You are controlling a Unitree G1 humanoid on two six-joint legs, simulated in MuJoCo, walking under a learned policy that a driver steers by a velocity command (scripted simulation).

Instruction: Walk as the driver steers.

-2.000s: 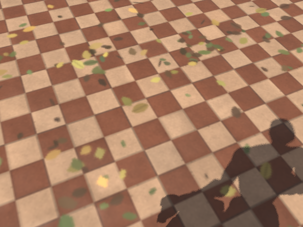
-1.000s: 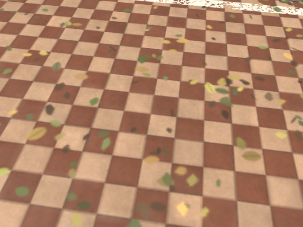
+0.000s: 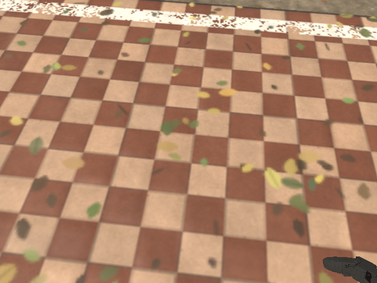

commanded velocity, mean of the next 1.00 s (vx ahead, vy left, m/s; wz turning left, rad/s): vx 0.20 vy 0.00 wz -0.54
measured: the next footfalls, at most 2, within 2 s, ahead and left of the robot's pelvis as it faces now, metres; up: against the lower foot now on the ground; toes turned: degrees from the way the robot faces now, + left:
right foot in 0.44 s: +0.36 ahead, -0.15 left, +0.00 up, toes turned -16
left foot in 0.94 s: +0.43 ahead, +0.06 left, +0.00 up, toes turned -38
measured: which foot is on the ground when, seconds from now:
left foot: down 0.00-0.44, up 0.46-0.92, down 0.94-1.00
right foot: up 0.00-0.42, down 0.44-0.94, up 0.96-1.00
